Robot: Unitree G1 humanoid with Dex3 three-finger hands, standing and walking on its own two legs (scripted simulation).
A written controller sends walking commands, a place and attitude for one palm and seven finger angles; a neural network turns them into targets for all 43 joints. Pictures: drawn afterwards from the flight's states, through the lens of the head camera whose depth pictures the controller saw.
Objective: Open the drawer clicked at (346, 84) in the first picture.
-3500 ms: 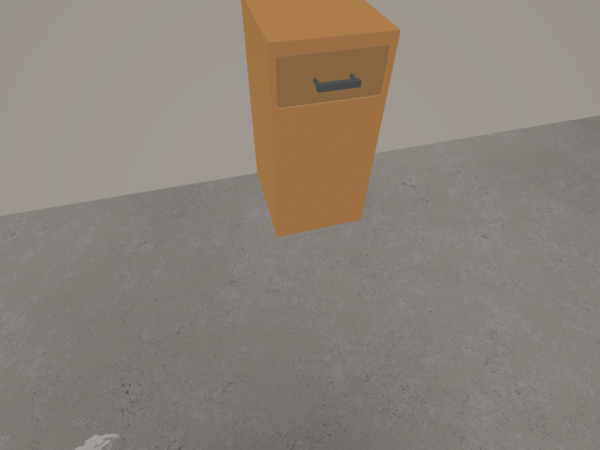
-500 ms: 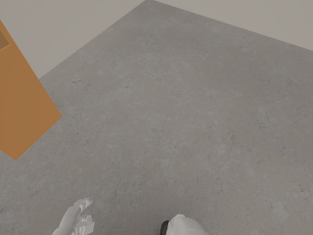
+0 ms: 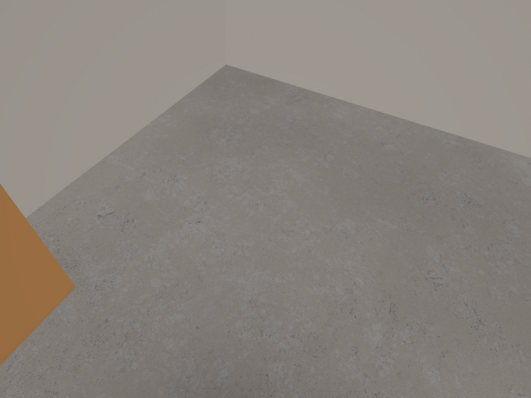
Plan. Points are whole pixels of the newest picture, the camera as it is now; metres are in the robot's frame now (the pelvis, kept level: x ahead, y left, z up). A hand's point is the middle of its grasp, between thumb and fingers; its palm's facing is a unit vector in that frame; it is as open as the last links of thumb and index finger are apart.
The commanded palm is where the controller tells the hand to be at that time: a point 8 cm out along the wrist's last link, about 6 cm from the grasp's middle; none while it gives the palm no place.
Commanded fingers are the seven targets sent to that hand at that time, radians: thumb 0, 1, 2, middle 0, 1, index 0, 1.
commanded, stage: walk to a spot facing it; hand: left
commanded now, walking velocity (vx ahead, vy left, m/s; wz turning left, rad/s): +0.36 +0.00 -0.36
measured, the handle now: out of the picture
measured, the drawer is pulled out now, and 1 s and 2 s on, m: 0.00 0.00 0.00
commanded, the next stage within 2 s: turn to face it in 0.46 s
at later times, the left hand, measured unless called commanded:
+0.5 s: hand (224, 292) +0.36 +0.10 -0.18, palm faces -0.17 -0.97 -0.20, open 7.3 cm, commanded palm none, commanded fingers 0.00 0.90 0.90 -0.20 -0.30 -0.20 -0.30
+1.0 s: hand (212, 267) +0.43 +0.14 -0.19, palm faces +0.03 -0.98 -0.18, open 7.3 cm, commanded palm none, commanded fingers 0.00 0.90 0.90 -0.20 -0.30 -0.20 -0.30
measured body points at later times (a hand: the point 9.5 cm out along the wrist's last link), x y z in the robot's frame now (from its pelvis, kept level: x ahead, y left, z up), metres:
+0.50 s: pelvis +0.23 -0.06 -0.02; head +0.26 -0.07 +0.43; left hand +0.37 +0.15 -0.16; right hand +0.10 -0.25 -0.17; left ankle +0.12 +0.08 -0.63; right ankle +0.27 -0.13 -0.74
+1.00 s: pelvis +0.38 -0.04 -0.01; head +0.41 -0.02 +0.43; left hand +0.42 +0.19 -0.18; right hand +0.45 -0.28 -0.15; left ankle +0.46 +0.03 -0.74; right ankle +0.32 -0.17 -0.66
